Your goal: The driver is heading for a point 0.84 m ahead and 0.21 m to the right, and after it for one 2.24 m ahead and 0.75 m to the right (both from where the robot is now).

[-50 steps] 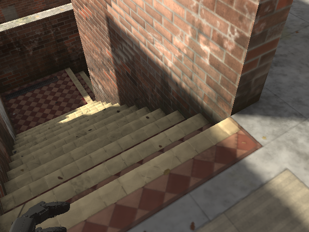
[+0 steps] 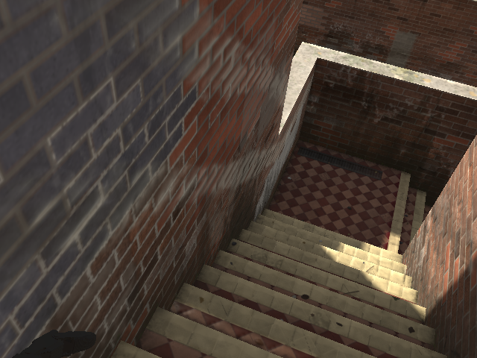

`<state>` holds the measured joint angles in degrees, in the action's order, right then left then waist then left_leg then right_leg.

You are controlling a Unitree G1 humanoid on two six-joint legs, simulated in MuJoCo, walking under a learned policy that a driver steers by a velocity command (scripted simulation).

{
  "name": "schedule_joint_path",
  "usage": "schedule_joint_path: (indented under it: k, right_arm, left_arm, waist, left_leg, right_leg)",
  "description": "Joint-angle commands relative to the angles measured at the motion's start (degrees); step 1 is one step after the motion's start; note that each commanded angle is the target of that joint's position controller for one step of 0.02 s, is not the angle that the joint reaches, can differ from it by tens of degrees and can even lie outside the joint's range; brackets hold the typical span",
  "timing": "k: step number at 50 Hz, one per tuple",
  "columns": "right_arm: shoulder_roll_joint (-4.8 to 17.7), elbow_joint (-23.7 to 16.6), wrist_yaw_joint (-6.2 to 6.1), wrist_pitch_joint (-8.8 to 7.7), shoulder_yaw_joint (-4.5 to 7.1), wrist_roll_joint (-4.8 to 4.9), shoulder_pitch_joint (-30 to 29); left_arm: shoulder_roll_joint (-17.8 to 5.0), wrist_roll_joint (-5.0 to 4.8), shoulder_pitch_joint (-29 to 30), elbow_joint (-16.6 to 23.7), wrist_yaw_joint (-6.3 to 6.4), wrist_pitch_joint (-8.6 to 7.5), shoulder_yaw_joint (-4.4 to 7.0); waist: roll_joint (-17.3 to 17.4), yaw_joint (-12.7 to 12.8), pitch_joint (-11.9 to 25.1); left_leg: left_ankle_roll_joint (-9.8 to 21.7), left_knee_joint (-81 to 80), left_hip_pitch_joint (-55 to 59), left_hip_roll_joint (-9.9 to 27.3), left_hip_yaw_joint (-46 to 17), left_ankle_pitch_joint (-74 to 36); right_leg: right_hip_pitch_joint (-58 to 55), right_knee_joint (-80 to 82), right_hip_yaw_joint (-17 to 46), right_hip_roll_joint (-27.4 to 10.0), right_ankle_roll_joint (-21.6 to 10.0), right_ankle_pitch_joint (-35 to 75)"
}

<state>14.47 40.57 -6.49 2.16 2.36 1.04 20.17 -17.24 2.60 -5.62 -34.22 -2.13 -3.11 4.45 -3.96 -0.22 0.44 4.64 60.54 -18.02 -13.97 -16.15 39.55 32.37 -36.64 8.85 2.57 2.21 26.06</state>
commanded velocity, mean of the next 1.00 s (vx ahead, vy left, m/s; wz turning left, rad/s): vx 0.74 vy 0.00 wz -0.14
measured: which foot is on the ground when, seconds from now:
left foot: down 0.00-0.06, up 0.08-0.52, down 0.54-0.94, up 0.96-1.00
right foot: up 0.00-0.06, down 0.08-0.58, up 0.60-0.94, down 0.96-1.00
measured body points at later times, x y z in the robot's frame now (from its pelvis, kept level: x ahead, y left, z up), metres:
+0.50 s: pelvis +0.19 -0.04 -0.15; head +0.20 -0.04 +0.30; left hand +0.20 +0.22 -0.29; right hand +0.37 -0.25 -0.24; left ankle +0.28 +0.15 -0.81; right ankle +0.10 -0.13 -0.86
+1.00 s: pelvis +0.43 -0.04 -0.34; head +0.46 -0.02 +0.11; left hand +0.56 +0.24 -0.45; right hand +0.43 -0.33 -0.44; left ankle +0.36 +0.13 -0.77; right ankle +0.39 -0.09 -1.04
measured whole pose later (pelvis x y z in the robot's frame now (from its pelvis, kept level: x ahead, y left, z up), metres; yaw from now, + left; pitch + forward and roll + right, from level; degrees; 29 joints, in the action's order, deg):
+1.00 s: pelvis +0.43 -0.04 -0.34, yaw -13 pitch +0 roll +1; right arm 16.9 42.9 -3.5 -3.0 2.1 -2.0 20.9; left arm -20.1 0.6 -21.1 -37.1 -2.2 0.3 5.7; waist -3.1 2.6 -3.2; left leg 0.1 116.7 -35.8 8.7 0.5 36.9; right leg 19.7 -47.3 0.4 6.4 -9.4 -15.8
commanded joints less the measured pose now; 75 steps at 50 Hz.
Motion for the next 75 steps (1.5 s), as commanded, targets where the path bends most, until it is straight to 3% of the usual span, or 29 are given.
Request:
schedule_joint_path:
  k: [1,4,6,8,9,12,24,27,29,30,33,35,39,45,47,48,49,50,51,53,55,57,59,62,64,66,68,70,75]
  right_arm:
    - [-0.07,-2.55,0.12,0.19,-1.44,-0.83,-5.24]
    - [-3.72,-1.51,2.72,-0.07,-2.02,-0.99,-11.96]
    - [-5.26,-0.46,4.92,-1.04,-2.36,1.77,12.16]
    - [3.2,0.99,3.61,-1.2,-0.42,2.17,1.2]
    - [1.83,-2.14,2.78,-0.82,-1.55,1.52,-1.01]
    - [3.46,-6.92,2.62,-1.04,-1.29,1.17,-12.58]
    - [2.24,-14.9,6.57,-4.3,-2.21,-1.75,-16.06]
    - [6.95,-14.05,7.39,-4.83,-1.34,-1.37,-3.91]
    - [10.65,-6.56,8.2,-5.47,0.74,-1.99,18.92]
    - [7.89,-5.07,9.3,-5.54,-0.22,-2.05,17.07]
    - [7.11,-7.91,10.07,-5.72,-0.66,-3.51,3.22]
    - [8.67,-7.22,8.7,-6.7,-0.78,-4.02,0.72]
    - [9.34,-3.18,2.36,-7.02,-1.18,-3.3,1.69]
    - [11.18,-1.57,4.44,-6.06,1.27,-1.63,2.05]
    - [14.85,-4.48,3.58,-6.13,3.24,-1.31,-10.9]
    - [10.98,-3.03,2.64,-6.27,2.73,-2.53,-15.89]
    - [4.09,-9.98,1.75,-7.38,0.06,-4.17,-17.19]
    - [2.7,-12.25,2.32,-9.61,-0.62,-4.13,-12.59]
    - [6.36,-9.93,2.92,-10.55,0.81,-2.38,-9.35]
    - [6.19,-7.32,2.01,-10.34,1.36,-2.99,-5.74]
    - [6.84,-6.49,1.93,-9.57,1.71,0.23,-2.65]
    - [11.02,-8.54,3.87,-10.2,2.63,-0.94,-14.2]
    - [5.52,-9.62,6.13,-9.04,1.96,-2.56,-15.59]
    - [10.8,0.2,7.04,-8.65,5.57,-1.4,16.12]
    - [6.87,7.71,6.44,-9.22,5.12,-0.65,36.02]
    - [3.66,7.54,8.11,-9.78,2.87,-0.92,21.79]
    - [0.48,8.31,8.77,-9.14,2.97,1.5,15.87]
    - [3.71,7.43,4.6,-8.5,3.54,1.09,5.29]
    - [2.73,7.43,-2.09,-8.12,2.29,0.72,3.48]
  left_arm:
    - [-1.08,-1.01,-10.34,-0.59,-0.37,0.09,0.44]
    - [-0.34,-1.75,-43.21,-13.28,-0.43,-0.78,0.46]
    - [-3.28,0.19,-29.91,-13.01,-1.07,-1.07,-2.08]
    - [-3.75,-0.79,-25.21,-12.06,-1.78,-0.85,-1.63]
    - [-13.38,-1.18,-18.81,-13.53,-0.76,-0.35,0.38]
    - [-1.67,-1.31,-12.7,-12.7,1.62,-1.08,-3.94]
    - [-6.3,-1.28,-15.15,-7.94,1.98,0.3,-1.72]
    - [-9.1,-0.12,-6.35,-2.79,1.75,3.46,-1.02]
    - [-6.34,-3.04,-0.73,-0.89,2.42,2.78,-1.34]
    - [1.08,-4.27,-4.53,-0.34,2.94,1.85,-3.2]
    - [-4.66,-7.36,-2.08,4.19,2.49,2.71,-1.95]
    - [-5.96,-2.9,-4.29,2.74,0.97,3.99,-0.76]
    - [-3.96,-2.0,-4.69,2.68,-2.5,4.3,-0.79]
    - [-9.5,-1.2,-7.96,1.31,0.36,7.09,3.52]
    - [-11.91,-0.84,-29.18,-3.53,0.53,6.41,5.54]
    - [-6.89,-2.05,-42.42,-7.14,-0.1,4.3,3.72]
    - [-10.07,-2.44,-37.59,-6.86,-0.63,2.31,3.1]
    - [-5.45,-2.46,-33.37,-5.74,0.42,0.24,0.48]
    - [-3.85,-1.45,-27.18,-3.83,-0.2,-0.76,0.01]
    - [-7.53,-4.21,-12.33,-0.8,0.89,-0.71,0.59]
    - [-10.79,-1.79,-13.5,-4.33,1.54,-2.18,1.6]
    - [-2.45,-6.68,-16.71,-7.04,4.42,-2.49,-0.2]
    - [-1.95,-6.65,-19.73,-9.88,4.76,-1.08,-0.5]
    - [-1.5,-5.62,-7.26,-9.31,3.75,-0.33,-0.58]
    - [2.2,-6.61,-4.34,-8.16,2.08,-1.18,-0.9]
    - [9.67,-6.41,-19.59,-4.8,3.4,-1.71,-2.55]
    - [7.43,-6.18,-16.62,-4.44,5.3,-0.52,-2.07]
    - [4.72,-6.48,-12.81,1.86,4.95,1.62,-2.03]
    - [1.37,-3.11,-7.07,3.33,0.24,2.35,-1.12]
  waist:
    - [7.71,5.21,-0.1]
    - [-7.41,18.19,-0.85]
    - [-21.19,-5.21,3.83]
    - [5.73,-1.69,-1.57]
    - [1.76,-5.76,-4.71]
    - [8.19,-4.87,-10.83]
    - [-3.11,2.34,-4.93]
    - [-5.32,-3.89,3.6]
    - [7.64,-15.19,7.84]
    - [25.36,-10.1,2.84]
    - [5.13,0.05,-6.45]
    - [2.99,2.19,-2.13]
    - [9.82,2.12,-0.54]
    - [13.62,1.45,-2.24]
    - [9.92,15.11,3.39]
    - [-7.73,24.04,-4.3]
    - [-23.56,15.56,-12.95]
    - [-22.2,6.48,-4.52]
    - [0.64,1.45,0.44]
    - [19.64,-6.71,0.17]
    - [8.54,-6.55,6.01]
    - [7.05,-2.07,-1.5]
    - [9.04,0.97,-2.83]
    - [-3.72,-15.17,6.03]
    - [11.15,-25.86,-0.13]
    - [24.25,-5.49,-0.27]
    - [3.91,-1.31,-5.7]
    - [3.14,7.35,-13.75]
    - [1.56,4.12,-10.69]
  left_leg:
    - [1.6,4.44,-11.29,3.5,-1.03,-21.43]
    - [-5.6,63.99,-31.3,-6.55,5.55,14.02]
    - [-6.09,78.49,-44.58,1.8,1.0,14.42]
    - [-3.05,70.49,-45.31,7.37,4.6,-1.83]
    - [-3.33,64.51,-44.52,10.57,4.52,-5.63]
    - [-2.8,47.64,-45.71,14.43,3.0,-25.47]
    - [-7.51,-2.04,-27.98,21.04,16.25,-38.05]
    - [-3.91,-8.81,-3.38,15.9,22.49,-28.77]
    - [2.82,-19.32,18.18,16.25,15.28,-28.97]
    - [8.97,-23.33,17.96,25.14,2.18,-32.61]
    - [10.29,-30.78,-1.48,35.63,-11.22,-12.32]
    - [5.9,-20.59,-9.47,32.55,-3.95,-13.15]
    - [-1.26,-14.77,-21.17,25.0,15.2,-7.85]
    - [-3.6,10.57,-1.51,33.24,14.49,-37.86]
    - [-6.27,37.23,-23.78,28.04,21.91,-56.35]
    - [-5.59,70.81,-43.35,18.2,26.39,-18.43]
    - [-4.31,77.07,-56.61,12.6,22.71,2.09]
    - [-2.49,62.31,-57.47,14.98,11.01,-4.47]
    - [-1.44,50.34,-54.83,16.98,6.96,-12.46]
    - [-6.52,22.8,-43.33,19.55,6.56,-25.83]
    - [-9.08,18.58,-27.22,19.02,2.98,-37.73]
    - [-7.18,-7.87,-29.3,18.46,0.88,-63.32]
    - [-6.83,-21.73,0.13,12.12,9.87,-69.34]
    - [-5.1,-11.58,23.66,13.38,10.28,-62.43]
    - [-3.36,-36.86,35.73,21.22,7.93,-63.02]
    - [0.62,-12.42,41.48,31.99,-7.03,-90.62]
    - [3.11,-21.76,26.25,32.37,-7.39,-74.29]
    - [0.17,-24.84,-7.53,29.7,-3.1,-66.19]
    - [-5.24,-11.92,-15.59,24.29,8.4,-46.5]
  right_leg:
    - [-25.34,14.67,-3.5,-3.25,1.55,13.76]
    - [-51.78,18.67,0.36,-15.09,-3.16,33.45]
    - [-49.88,-2.3,17.51,-22.34,-12.7,56.84]
    - [-31.34,7.13,14.78,-20.76,-17.32,9.27]
    - [-20.14,14.11,27.99,-25.69,-22.45,-23.12]
    - [-5.39,14.3,24.22,-13.53,-12.52,-60.56]
    - [-25.52,5.39,13.2,-10.44,-16.18,-10.73]
    - [-25.17,-5.2,6.58,-9.64,-15.6,25.85]
    - [-8.05,-42.31,4.87,1.6,-9.7,-1.5]
    - [11.67,-56.82,3.53,9.46,-7.6,-56.26]
    - [20.34,-39.73,4.49,1.5,-6.47,-46.97]
    - [13.37,-35.03,3.28,-0.39,-7.11,-29.93]
    - [-3.54,-13.6,-4.62,2.07,-6.22,4.35]
    - [3.45,-18.61,-10.21,-0.7,-8.29,-13.74]
    - [-36.63,-8.81,-14.15,1.29,-13.62,-15.78]
    - [-49.39,8.88,-11.24,-0.04,-19.6,-13.92]
    - [-40.21,-0.5,0.14,0.94,-17.61,13.96]
    - [-40.29,-4.74,14.97,-1.61,-18.31,24.55]
    - [-35.43,-5.6,22.11,-6.5,-18.7,5.79]
    - [-15.34,0.0,29.56,-10.44,-20.33,-9.17]
    - [-8.48,-6.63,39.93,-13.96,-24.94,-4.93]
    - [-11.49,-14.58,28.27,-3.14,-19.81,-26.35]
    - [7.52,-14.15,20.66,5.62,-17.68,-39.52]
    - [5.17,-38.58,20.0,8.27,-13.39,-25.2]
    - [12.64,-80.77,10.24,16.7,-7.78,-45.28]
    - [39.46,-89.47,12.89,10.01,-9.1,-71.6]
    - [41.57,-82.02,2.46,2.36,-8.83,-60.12]
    - [28.04,-52.01,3.44,-2.81,-6.69,-41.98]
    - [10.08,-16.98,-0.23,-2.77,-5.34,2.67]
Keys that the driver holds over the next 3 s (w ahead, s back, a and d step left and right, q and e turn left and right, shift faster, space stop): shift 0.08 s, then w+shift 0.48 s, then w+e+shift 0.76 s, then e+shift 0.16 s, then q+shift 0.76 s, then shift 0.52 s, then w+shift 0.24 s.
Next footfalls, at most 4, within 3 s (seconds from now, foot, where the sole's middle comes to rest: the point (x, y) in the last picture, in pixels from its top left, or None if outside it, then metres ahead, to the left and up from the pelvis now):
0.08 right None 0.14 -0.13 -0.90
0.54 left None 0.30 0.14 -0.90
0.96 right None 0.42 -0.10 -1.09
1.28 left None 0.72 0.05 -1.29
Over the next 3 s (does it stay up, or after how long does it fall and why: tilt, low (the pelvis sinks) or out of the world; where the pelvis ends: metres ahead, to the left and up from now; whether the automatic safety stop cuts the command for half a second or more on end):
stays up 1.03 -0.26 -0.91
